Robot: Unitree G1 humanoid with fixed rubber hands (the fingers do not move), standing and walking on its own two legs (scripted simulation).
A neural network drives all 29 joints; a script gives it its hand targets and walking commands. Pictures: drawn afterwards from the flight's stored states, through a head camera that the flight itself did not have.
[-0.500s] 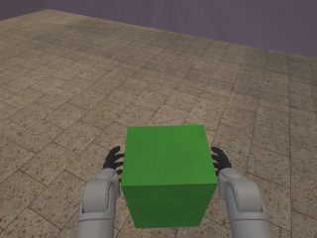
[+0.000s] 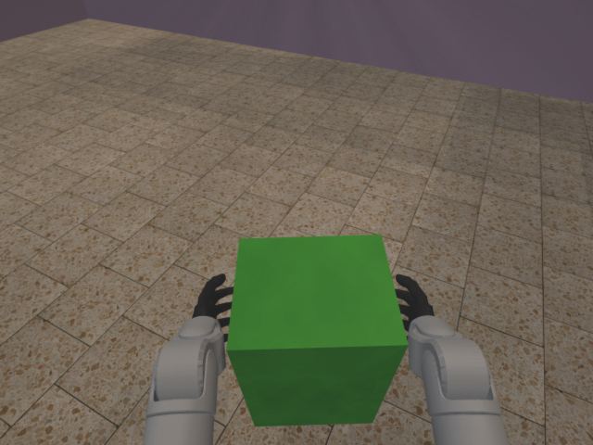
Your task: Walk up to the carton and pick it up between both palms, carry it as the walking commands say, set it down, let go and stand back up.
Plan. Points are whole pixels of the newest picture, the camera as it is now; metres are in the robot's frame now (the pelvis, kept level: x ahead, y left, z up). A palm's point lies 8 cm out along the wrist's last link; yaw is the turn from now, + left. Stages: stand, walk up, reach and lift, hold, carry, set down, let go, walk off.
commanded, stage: carry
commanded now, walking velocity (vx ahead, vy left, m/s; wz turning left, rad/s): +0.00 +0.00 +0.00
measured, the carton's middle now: (312, 339) +0.29 +0.00 -0.01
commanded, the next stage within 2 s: hold in 0.66 s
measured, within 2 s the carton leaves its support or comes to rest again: neither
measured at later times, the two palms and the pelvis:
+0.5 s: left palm (211, 336) +0.26 +0.14 +0.05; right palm (426, 335) +0.26 -0.14 +0.06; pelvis -0.01 -0.01 +0.00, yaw +0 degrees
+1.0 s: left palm (222, 309) +0.31 +0.13 +0.04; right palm (423, 317) +0.29 -0.15 +0.04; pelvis +0.00 +0.00 +0.00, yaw +8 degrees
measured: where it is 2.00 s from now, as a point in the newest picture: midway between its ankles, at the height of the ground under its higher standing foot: outside the picture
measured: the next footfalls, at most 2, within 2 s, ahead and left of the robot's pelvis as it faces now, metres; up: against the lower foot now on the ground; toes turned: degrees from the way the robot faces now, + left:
none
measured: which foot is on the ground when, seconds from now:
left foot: down 0.00-1.00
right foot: down 0.00-1.00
